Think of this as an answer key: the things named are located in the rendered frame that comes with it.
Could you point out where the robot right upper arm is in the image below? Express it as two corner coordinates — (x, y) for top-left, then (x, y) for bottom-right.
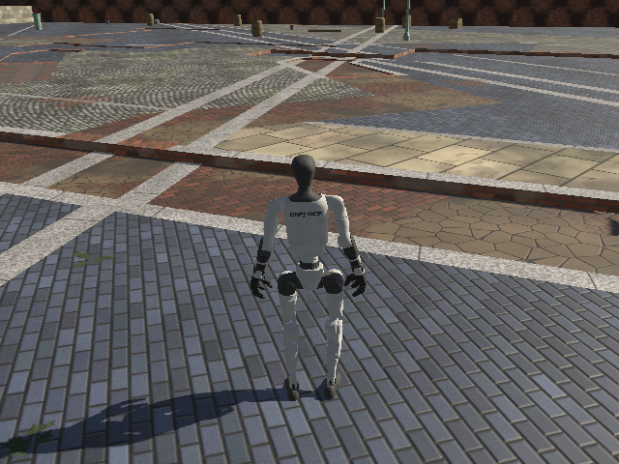
(325, 195), (353, 248)

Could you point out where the robot left hand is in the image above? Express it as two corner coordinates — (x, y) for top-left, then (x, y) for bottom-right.
(251, 276), (273, 299)

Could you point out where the right robot forearm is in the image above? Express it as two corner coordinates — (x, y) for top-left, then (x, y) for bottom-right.
(343, 233), (365, 276)

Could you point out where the left robot forearm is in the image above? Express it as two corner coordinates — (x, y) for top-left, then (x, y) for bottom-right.
(252, 237), (271, 278)

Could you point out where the robot left upper arm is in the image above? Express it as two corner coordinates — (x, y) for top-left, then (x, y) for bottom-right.
(262, 197), (285, 251)

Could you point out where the robot torso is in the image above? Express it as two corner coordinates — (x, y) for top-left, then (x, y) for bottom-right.
(283, 191), (329, 290)

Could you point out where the robot right hand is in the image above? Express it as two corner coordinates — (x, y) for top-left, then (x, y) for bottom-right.
(344, 273), (367, 297)

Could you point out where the robot right shin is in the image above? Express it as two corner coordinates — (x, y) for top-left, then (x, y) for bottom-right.
(326, 320), (342, 385)

